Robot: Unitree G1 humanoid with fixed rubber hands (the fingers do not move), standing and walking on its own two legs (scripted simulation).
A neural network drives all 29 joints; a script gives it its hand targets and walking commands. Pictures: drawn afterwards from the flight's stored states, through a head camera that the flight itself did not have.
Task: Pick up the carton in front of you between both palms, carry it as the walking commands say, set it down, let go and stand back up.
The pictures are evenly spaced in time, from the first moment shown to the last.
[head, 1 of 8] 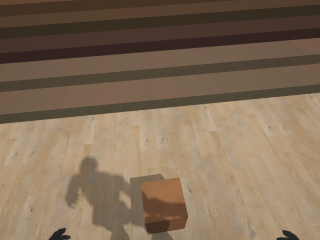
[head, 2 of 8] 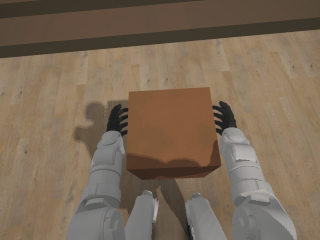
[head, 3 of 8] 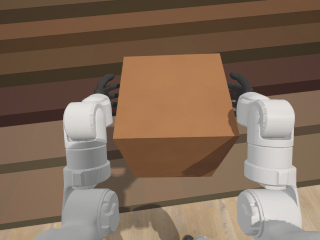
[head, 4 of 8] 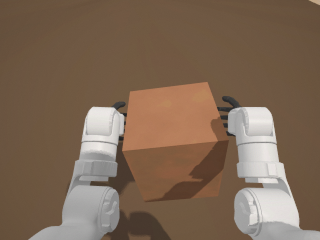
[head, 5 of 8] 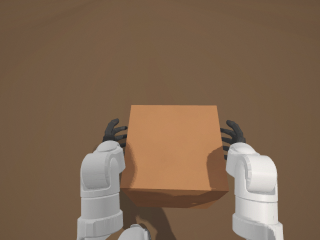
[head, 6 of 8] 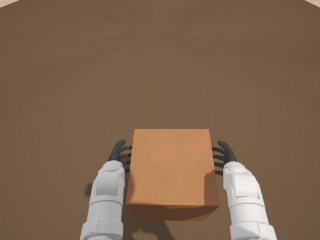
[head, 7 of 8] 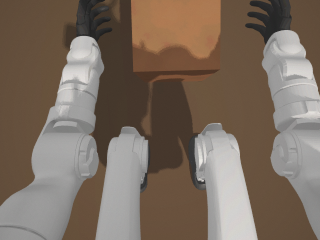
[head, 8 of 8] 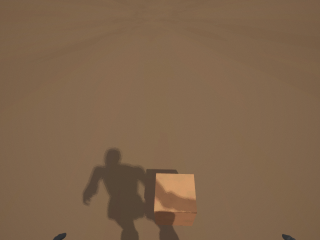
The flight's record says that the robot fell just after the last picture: no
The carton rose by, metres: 1.38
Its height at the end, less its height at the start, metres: +0.65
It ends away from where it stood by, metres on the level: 5.42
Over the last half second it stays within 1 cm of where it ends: yes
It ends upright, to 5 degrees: yes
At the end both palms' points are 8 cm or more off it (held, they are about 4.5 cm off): yes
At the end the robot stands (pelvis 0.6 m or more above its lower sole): yes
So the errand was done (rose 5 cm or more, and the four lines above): yes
